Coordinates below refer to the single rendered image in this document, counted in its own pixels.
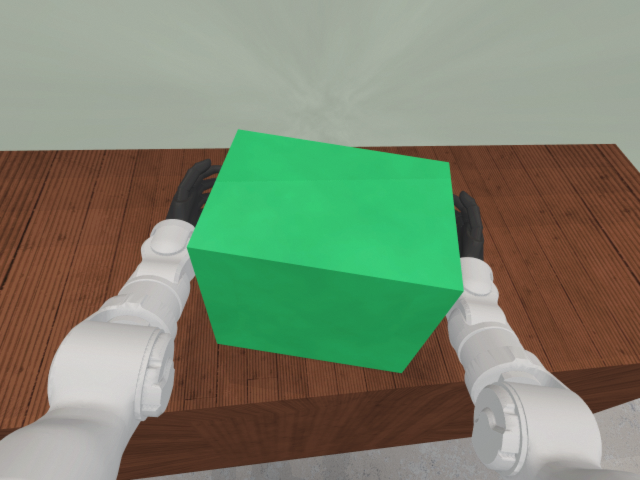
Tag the robot right upper arm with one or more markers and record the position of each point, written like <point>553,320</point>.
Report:
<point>532,432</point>

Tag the robot left upper arm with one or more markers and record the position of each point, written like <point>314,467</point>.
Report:
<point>109,378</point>

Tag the carton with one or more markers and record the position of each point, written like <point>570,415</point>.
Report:
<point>327,252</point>

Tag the left robot hand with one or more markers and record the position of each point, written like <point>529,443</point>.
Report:
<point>188,199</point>

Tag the pedestal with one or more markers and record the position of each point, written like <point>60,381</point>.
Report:
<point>561,228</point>

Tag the robot left forearm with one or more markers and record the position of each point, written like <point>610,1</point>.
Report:
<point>156,293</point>

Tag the right robot hand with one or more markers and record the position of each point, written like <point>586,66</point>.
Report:
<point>469,226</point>

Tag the robot right forearm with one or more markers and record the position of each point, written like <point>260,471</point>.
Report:
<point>485,344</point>

